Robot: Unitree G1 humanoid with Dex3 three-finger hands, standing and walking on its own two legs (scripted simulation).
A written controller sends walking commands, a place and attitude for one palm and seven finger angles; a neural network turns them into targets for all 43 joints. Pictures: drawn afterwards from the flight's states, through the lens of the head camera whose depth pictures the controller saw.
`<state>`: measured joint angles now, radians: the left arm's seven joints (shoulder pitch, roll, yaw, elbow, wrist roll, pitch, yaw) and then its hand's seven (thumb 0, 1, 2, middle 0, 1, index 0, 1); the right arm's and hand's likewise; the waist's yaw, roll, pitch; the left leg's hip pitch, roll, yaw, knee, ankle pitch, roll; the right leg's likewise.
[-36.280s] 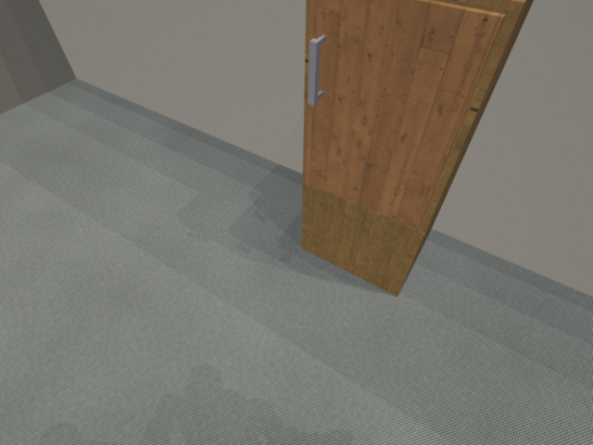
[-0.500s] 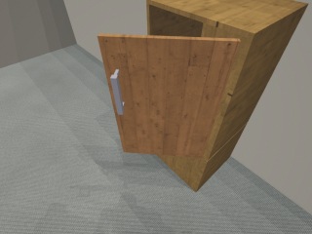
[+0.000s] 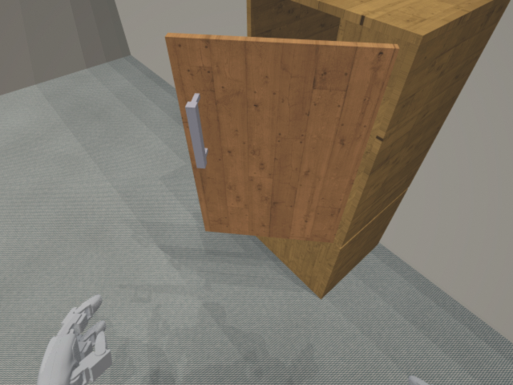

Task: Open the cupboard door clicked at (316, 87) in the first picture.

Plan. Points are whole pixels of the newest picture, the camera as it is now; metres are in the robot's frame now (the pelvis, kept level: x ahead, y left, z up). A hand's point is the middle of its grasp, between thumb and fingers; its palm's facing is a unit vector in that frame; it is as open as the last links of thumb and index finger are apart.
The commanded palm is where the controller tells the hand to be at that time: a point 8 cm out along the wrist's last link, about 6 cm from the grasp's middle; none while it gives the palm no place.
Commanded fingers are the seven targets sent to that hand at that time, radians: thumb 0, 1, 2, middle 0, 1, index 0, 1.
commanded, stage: raise the hand with hooked fingers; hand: left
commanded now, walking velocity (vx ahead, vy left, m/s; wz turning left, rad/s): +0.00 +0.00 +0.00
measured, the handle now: (199, 132) +0.58 +0.15 +0.07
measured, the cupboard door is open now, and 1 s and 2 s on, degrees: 43 43 43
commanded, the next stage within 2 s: move the hooked fingers beside the handle in 1.96 s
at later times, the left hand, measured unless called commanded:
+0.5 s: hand (103, 330) +0.20 +0.25 -0.01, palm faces -0.01 -1.00 -0.06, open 9.8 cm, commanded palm +0.17 +0.30 +0.00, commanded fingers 0.00 0.13 0.57 -0.25 -0.80 -0.25 -0.80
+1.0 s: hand (88, 275) +0.27 +0.28 +0.03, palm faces -0.02 -1.00 -0.07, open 12.8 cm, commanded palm +0.24 +0.33 +0.05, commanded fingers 0.00 -0.45 0.32 -0.30 -1.17 -0.30 -1.17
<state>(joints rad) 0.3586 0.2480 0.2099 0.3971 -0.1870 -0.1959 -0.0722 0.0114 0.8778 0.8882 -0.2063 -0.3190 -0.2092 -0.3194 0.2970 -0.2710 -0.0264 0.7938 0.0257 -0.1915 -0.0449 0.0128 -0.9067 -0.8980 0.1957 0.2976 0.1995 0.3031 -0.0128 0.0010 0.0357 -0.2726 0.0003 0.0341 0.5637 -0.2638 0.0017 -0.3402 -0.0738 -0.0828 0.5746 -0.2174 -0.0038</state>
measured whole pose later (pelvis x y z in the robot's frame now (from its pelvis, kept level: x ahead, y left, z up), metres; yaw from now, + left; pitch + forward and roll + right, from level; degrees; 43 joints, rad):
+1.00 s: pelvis +0.04 +0.02 -0.04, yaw +1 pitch +9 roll -3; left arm 0.23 0.39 0.38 0.09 -0.39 -0.21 -0.49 0.00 -0.23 0.42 -0.28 -1.03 -0.29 -1.03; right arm 0.27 -0.27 0.04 0.52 0.05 -0.25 -0.07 0.02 -0.90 -0.90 0.20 0.30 0.20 0.30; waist 0.01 0.03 -0.10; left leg -0.64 0.00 -0.03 0.99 -0.51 0.02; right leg -0.66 -0.02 -0.06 0.90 -0.40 0.02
